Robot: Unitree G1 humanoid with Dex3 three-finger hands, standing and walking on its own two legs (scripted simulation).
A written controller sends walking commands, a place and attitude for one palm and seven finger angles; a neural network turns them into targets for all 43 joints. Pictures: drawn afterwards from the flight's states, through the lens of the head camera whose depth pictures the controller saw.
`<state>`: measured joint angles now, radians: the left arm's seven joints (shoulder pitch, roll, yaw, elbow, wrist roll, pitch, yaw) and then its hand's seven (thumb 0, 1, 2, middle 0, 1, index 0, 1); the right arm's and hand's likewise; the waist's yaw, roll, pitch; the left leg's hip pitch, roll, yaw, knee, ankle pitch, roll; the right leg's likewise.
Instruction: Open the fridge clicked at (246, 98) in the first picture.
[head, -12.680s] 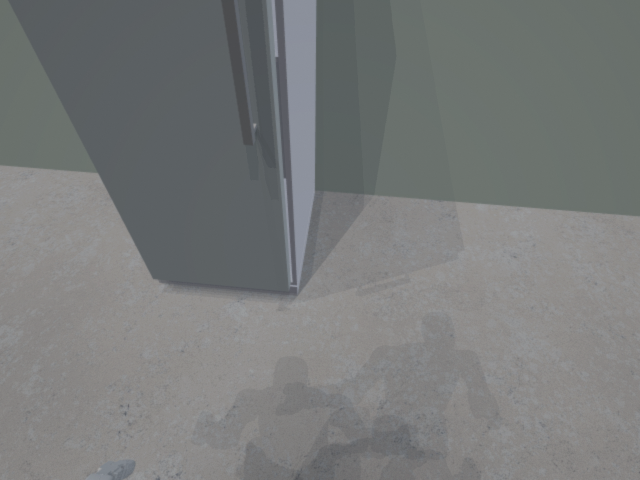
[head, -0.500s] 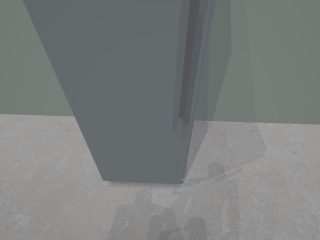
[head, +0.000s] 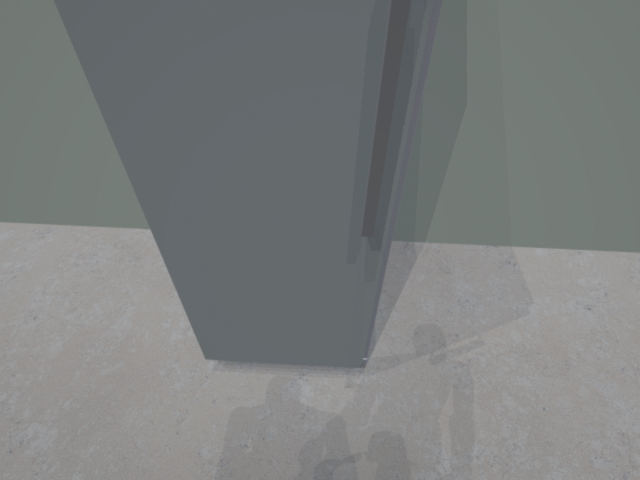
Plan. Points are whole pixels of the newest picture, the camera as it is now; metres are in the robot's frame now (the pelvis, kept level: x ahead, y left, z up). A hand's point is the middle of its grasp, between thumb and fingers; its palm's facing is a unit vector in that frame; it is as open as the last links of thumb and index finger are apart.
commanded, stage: look again from close up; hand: right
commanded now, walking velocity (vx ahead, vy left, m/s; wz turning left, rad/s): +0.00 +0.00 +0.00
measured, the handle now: (383, 104) +0.57 -0.05 +0.22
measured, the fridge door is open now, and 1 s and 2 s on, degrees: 0 0 0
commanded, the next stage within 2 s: shuffle to correct the standing spot in 1.56 s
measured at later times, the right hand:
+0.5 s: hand out of the picture -0.02 -0.15 -0.18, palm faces +0.04 +0.99 -0.16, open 7.4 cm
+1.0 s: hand out of the picture +0.00 -0.16 -0.18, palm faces +0.02 +0.98 -0.18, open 7.4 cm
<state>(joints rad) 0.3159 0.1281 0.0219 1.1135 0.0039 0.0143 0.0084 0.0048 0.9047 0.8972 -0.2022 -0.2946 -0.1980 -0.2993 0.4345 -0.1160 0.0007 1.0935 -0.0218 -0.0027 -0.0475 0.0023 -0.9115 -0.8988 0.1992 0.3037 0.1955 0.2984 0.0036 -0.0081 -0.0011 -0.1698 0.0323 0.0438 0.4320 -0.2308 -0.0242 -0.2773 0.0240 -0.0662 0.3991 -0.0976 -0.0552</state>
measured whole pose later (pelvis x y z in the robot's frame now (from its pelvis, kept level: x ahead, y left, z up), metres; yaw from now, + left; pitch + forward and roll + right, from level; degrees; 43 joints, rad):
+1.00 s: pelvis +0.02 +0.00 +0.00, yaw +1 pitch -2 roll +0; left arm 0.27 0.15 0.01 1.12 0.00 0.00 0.01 0.01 0.91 0.90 -0.20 -0.29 -0.20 -0.30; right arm 0.36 -0.14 0.00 1.10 -0.02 -0.01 -0.05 0.00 -0.91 -0.90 0.20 0.30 0.20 0.30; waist 0.01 0.01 0.03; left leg -0.12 0.03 0.03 0.40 -0.25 -0.03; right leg -0.23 0.03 -0.08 0.39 -0.13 -0.06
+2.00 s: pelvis +0.05 +0.02 +0.00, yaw +3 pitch +0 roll -1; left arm 0.28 0.14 0.04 1.12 0.02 0.01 0.03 0.01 0.91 0.90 -0.20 -0.29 -0.20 -0.30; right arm 0.38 -0.15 -0.02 1.10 -0.03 0.04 -0.01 0.00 -0.91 -0.90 0.20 0.30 0.19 0.30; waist 0.01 0.03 0.01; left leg -0.20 0.04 0.04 0.51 -0.32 0.00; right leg -0.25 0.01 -0.11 0.43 -0.20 -0.04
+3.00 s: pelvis +0.10 +0.09 -0.01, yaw -1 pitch +0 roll +0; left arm 0.17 0.20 0.06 0.98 0.01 0.04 0.00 0.01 0.91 0.90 -0.20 -0.29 -0.20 -0.30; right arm 0.20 -0.17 -0.05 0.97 -0.03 0.03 -0.03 0.00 -0.91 -0.90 0.20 0.30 0.20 0.30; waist -0.02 0.02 0.08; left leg -0.33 0.10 0.07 0.56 -0.23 -0.03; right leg -0.26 -0.02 -0.05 0.64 -0.36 0.03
